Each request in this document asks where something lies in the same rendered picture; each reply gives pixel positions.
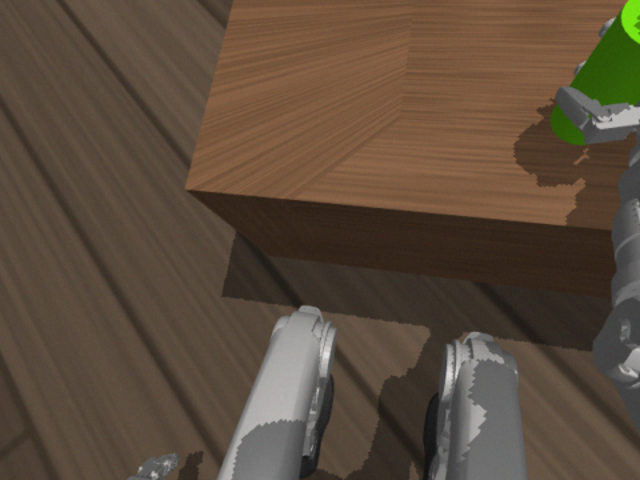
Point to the bottle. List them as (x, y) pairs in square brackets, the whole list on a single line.
[(611, 74)]

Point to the left robot hand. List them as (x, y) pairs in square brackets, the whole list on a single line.
[(156, 469)]

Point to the left robot foot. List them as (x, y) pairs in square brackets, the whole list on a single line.
[(309, 463)]

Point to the right robot foot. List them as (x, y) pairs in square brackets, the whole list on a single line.
[(430, 436)]

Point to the right robot arm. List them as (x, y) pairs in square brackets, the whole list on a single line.
[(616, 349)]

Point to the right robot hand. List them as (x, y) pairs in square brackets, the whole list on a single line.
[(608, 122)]

